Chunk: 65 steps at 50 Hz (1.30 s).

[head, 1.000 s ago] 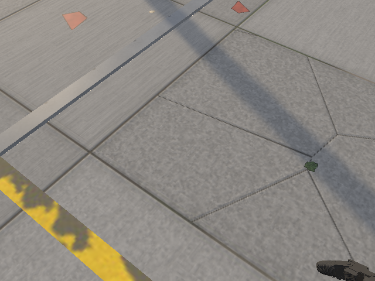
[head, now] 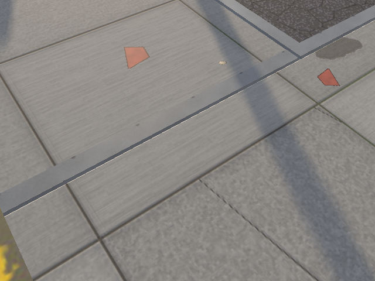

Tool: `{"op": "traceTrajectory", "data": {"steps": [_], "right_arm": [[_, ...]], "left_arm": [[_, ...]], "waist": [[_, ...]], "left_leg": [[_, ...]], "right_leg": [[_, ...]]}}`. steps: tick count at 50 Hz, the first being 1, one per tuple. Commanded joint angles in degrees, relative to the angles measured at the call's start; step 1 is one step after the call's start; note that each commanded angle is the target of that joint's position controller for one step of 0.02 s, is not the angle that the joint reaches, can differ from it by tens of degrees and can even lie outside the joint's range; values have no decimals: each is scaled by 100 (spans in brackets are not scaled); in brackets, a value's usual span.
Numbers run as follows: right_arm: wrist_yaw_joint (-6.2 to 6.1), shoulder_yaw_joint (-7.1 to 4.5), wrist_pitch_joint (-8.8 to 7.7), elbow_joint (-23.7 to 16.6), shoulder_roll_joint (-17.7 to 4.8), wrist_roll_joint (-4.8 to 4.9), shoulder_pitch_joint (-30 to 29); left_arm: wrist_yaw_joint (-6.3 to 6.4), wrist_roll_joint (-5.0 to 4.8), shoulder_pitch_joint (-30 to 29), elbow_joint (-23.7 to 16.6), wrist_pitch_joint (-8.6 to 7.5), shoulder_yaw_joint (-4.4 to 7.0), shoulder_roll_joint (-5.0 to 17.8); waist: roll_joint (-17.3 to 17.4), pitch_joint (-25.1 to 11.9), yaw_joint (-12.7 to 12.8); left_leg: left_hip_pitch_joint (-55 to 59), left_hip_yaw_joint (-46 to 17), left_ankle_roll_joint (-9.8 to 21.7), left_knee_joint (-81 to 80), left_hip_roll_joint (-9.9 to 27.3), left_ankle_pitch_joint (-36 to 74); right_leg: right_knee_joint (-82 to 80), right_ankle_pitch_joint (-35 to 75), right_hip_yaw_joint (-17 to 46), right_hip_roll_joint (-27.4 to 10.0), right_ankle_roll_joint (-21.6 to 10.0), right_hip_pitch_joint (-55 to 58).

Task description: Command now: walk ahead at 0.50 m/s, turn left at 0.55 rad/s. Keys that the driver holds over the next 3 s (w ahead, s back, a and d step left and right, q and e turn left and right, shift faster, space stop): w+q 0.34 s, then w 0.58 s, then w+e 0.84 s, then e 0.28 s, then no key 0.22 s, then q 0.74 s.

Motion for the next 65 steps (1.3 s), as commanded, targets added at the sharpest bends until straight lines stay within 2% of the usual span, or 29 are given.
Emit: {"op": "traceTrajectory", "data": {"steps": [1, 3, 4, 5, 6, 7, 8, 10, 14, 19, 24, 27, 28, 29, 30, 31, 32, 34, 36, 45, 50, 52, 54, 55, 56, 57, 58, 61, 65], "right_arm": [[56, -191, -38, -518, -586, 1, -100], [-26, -508, -3, -128, -1102, 40, 1466], [-162, -684, 59, 37, -1675, 67, 2151], [-143, -674, -29, -172, -2013, 71, 1724], [-78, -501, -128, -257, -1463, 27, 1783], [-70, -427, -221, -225, -1211, -20, 1630], [-67, -379, -276, -257, -1060, -15, 1270], [-130, -276, -298, -417, -781, -89, 750], [-278, -331, -327, -380, -1025, -50, 962], [-372, -329, -271, -233, -1025, -23, 1326], [-379, -296, -241, 62, -937, -21, 1760], [-398, -310, -174, 88, -991, -39, 1658], [-383, -253, -162, 47, -862, -65, 1597], [-377, -144, -164, -67, -640, -157, 1715], [-348, -24, -247, -45, -202, 6, 2570], [-356, -88, -293, 17, -704, 80, 2282], [-351, -168, -318, -140, -998, 102, 1537], [-346, -161, -360, -302, -885, -49, 958], [-316, -156, -347, -261, -691, -56, 1121], [-225, 26, -376, -581, -293, -65, -166], [-91, 1, -473, -844, -424, -17, -819], [-82, -75, -521, -768, -620, -26, -491], [-170, -302, -542, -385, -1084, -107, 952], [-249, -413, -500, -267, -1538, -182, 1968], [-199, -411, -440, -165, -1666, -194, 1972], [-198, -273, -428, -227, -1049, -141, 1758], [-213, -190, -444, -229, -811, -99, 1414], [-181, -107, -526, -163, -503, -193, 651], [-232, -186, -626, 38, -631, -204, 563]], "left_arm": [[49, -105, -191, -284, 73, 294, 1228], [64, -134, -348, -341, 144, 266, 1202], [57, 95, -190, -466, 93, 118, 783], [-9, 134, 81, -796, -98, -74, 205], [-89, -89, -589, -861, -320, 14, 738], [-123, -244, -944, -998, -431, 37, 827], [-80, -154, -926, -931, -472, 27, 750], [-50, 45, -754, -815, -375, 101, 834], [-36, 149, -1059, -952, -184, 57, 587], [-140, 76, -1964, -1202, -233, -71, 344], [-275, 36, -2253, -1343, -343, -49, 566], [-273, 46, -1633, -1203, -402, 41, 776], [-249, 91, -938, -1011, -421, 139, 970], [-230, 164, -9, -898, -424, 208, 1277], [-273, 119, 584, -612, -346, 330, 1617], [-312, -62, 593, -588, -335, 186, 1063], [-291, -58, 175, -672, -311, 96, 781], [-261, 76, -409, -760, -247, 3, 598], [-242, 130, -472, -729, -267, -54, 480], [-121, -44, 116, -372, -185, 20, 911], [-83, -103, 593, -121, -23, 32, 969], [-47, -104, 508, -119, 36, 81, 1101], [-40, -47, 344, -215, 38, 3, 919], [-37, 146, 368, -417, 17, -150, 469], [-63, -56, 1162, -452, -88, -255, 66], [-59, -195, 772, -366, -112, -90, 757], [-61, -230, 285, -502, -115, -14, 927], [-46, -127, 162, -508, 32, 18, 616], [-64, -104, -78, -721, 227, 4, 349]], "waist": [[-612, -12, -386], [-465, -842, -1257], [568, -1284, -1341], [1557, -1942, -693], [619, -1971, -1112], [415, -1265, -1057], [-106, -792, -765], [42, -535, -403], [-19, -306, -387], [279, -116, -774], [368, -10, -900], [562, -187, -519], [450, -705, -189], [-135, -1618, 117], [-1960, -2268, -150], [-1431, -1890, 59], [-889, -1015, 134], [-410, -281, -120], [-661, -304, -339], [-528, -30, -16], [-554, 164, 50], [-648, -5, -227], [-529, -991, -977], [363, -1986, -1287], [1898, -2605, -843], [1032, -1904, -1016], [732, -1130, -981], [489, -395, -483], [260, -120, -330]], "left_leg": [[410, 434, 307, -70, -390, -728], [2638, 531, 688, -533, -893, -536], [4257, -1080, 1062, -669, 73, -429], [5667, -4487, 2204, -1723, 1257, -1870], [5603, -4666, 1986, -2283, 1363, -2087], [5039, -3870, 1758, -2271, 1206, -1719], [4176, -3188, 1560, -2246, 944, -1044], [3104, -2439, 1386, -2388, 587, -103], [2450, -1873, 1395, -2608, 347, 718], [2124, -1448, 970, -2571, -6, -11], [3032, -1883, 893, -2072, 457, 30], [3419, -1949, 733, -1398, 502, 1467], [3261, -1709, 591, -533, 181, 2051], [2325, -1409, 375, 1062, -219, 991], [178, -916, -100, 3003, -1132, -2413], [-627, -1316, -76, 3619, -904, -2954], [-917, -1214, -37, 3696, -636, -2455], [-663, -852, -60, 3127, -179, -1717], [-157, -769, -91, 2660, 31, -1437], [74, -268, -358, -112, -38, 582], [202, -347, -239, -849, -244, 372], [811, -316, -122, -1057, -353, 33], [3141, -374, 217, -1063, -202, 152], [4829, -1667, 530, -836, 1051, 248], [5937, -4022, 1307, -1620, 2024, -1043], [5371, -3797, 1097, -1923, 1764, -1814], [4632, -2882, 877, -2050, 1562, -1674], [3046, -1451, 699, -2634, 1025, -518], [2670, -568, 822, -3019, 1028, 311]], "right_leg": [[653, 5143, 316, -1707, -786, 92], [2832, 5481, 90, -1368, -494, -637], [4746, 2573, 84, -997, -194, -2256], [6505, -1445, 1107, 275, 90, -4462], [6749, -1302, 2098, 17, -67, -5056], [6508, -812, 2040, -212, -233, -5322], [5973, -359, 2056, -474, -266, -5038], [5236, 105, 2114, -731, -186, -4265], [4080, 831, 1929, -588, 174, -4157], [2067, 2610, 1802, -210, 244, -3624], [1485, 2369, 1913, -193, -56, -3705], [1233, 1688, 1670, -18, -388, -3011], [1247, 1850, 1693, -84, -603, -1961], [1514, 1911, 2711, -992, -1031, -273], [870, 473, 5349, -2135, -1964, 1566], [307, -982, 6029, -2156, -1847, 1454], [200, -989, 5204, -1947, -1574, 695], [-16, 216, 4108, -1524, -1442, -631], [-215, 997, 3538, -1234, -1378, -1086], [-595, 2231, 2163, -938, -1273, -1295], [-158, 2381, 2496, -1274, -1193, -712], [255, 2881, 2622, -1347, -1085, -605], [1937, 3439, 2290, -838, -772, -1329], [3829, 1426, 1950, -301, -522, -2516], [5332, -1533, 2044, 292, -325, -4268], [5877, -1339, 2389, -69, -318, -4787], [5872, -768, 2274, -284, -344, -4978], [5360, 211, 2221, -746, -237, -4268], [4932, 779, 2214, -840, -107, -4439]]}}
